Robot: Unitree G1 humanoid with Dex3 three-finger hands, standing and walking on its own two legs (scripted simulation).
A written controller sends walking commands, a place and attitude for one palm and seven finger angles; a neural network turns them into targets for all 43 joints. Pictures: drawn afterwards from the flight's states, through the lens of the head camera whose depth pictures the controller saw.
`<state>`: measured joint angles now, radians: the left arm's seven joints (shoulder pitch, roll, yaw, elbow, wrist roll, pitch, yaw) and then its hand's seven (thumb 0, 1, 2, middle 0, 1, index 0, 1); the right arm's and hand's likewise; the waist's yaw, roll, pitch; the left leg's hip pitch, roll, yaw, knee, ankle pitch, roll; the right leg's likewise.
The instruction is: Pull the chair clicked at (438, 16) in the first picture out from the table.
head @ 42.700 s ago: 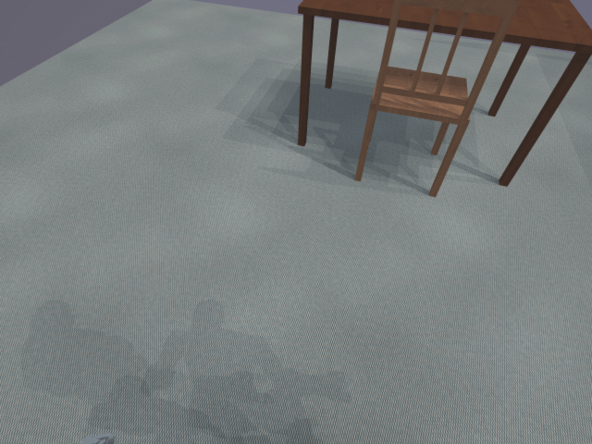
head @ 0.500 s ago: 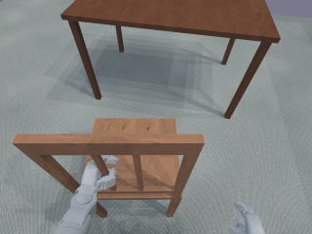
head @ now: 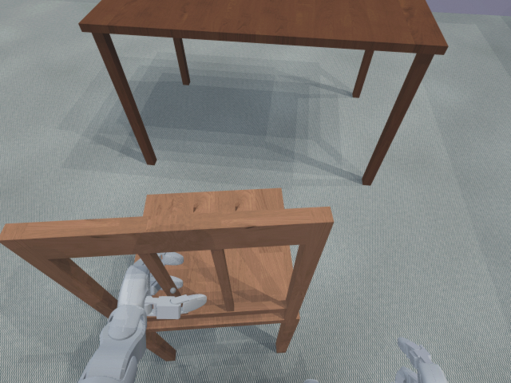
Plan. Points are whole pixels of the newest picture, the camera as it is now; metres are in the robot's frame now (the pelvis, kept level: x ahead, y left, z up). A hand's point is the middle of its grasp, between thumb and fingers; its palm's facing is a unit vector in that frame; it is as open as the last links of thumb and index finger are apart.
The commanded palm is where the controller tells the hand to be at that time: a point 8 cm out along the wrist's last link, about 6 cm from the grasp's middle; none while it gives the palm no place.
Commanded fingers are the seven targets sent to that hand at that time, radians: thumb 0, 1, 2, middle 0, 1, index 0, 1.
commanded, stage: open the thumb and straighten the fingers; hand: left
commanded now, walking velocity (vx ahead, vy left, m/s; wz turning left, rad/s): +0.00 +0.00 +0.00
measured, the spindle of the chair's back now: (168, 285) +0.29 +0.16 -0.06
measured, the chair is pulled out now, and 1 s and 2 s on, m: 0.64 0.64 0.64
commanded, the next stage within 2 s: draw the fingers out of the gap in 0.42 s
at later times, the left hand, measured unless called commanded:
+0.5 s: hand (173, 291) +0.28 +0.15 -0.06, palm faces +0.06 -0.98 -0.17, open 17.3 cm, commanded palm +0.26 +0.20 -0.03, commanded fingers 0.00 -0.55 0.20 0.00 0.00 0.00 0.00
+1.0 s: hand (165, 348) +0.19 +0.15 -0.06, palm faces +0.08 -0.98 -0.17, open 17.5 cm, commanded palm +0.17 +0.20 -0.03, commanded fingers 0.00 -0.55 0.20 0.00 0.00 0.00 0.00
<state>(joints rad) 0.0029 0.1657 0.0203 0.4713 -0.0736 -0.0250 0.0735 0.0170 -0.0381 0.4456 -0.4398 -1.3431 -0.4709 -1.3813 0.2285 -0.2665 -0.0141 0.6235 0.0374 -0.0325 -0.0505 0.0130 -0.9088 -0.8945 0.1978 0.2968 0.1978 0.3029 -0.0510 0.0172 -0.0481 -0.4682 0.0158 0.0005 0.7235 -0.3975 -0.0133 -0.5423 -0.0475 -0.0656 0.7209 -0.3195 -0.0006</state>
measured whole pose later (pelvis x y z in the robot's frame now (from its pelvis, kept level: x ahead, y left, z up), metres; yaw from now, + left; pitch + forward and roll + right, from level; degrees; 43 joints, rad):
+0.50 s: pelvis +0.01 +0.00 -0.01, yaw +1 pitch +11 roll +0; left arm 0.06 0.16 -0.01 0.28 -0.06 0.12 0.10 -0.01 -0.54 0.20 -0.04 -0.10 -0.03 -0.09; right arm 0.23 -0.25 0.01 0.57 0.03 -0.06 -0.08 0.01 -0.91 -0.89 0.20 0.30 0.20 0.30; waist -0.04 0.03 -0.09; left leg -0.56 0.01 -0.01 0.84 -0.46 -0.01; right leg -0.63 -0.06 -0.08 0.83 -0.38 0.00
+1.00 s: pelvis +0.01 +0.00 -0.03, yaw +2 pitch +12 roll -1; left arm 0.51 0.16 -0.08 -0.10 -0.05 0.12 0.10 -0.01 -0.54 0.20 -0.01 0.00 0.00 0.00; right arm 0.24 -0.24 0.00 0.48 0.03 -0.08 -0.10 0.01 -0.91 -0.89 0.20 0.30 0.20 0.30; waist -0.03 0.03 -0.13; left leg -0.63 0.01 -0.04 0.93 -0.51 -0.02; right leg -0.68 -0.06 -0.10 0.91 -0.44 0.00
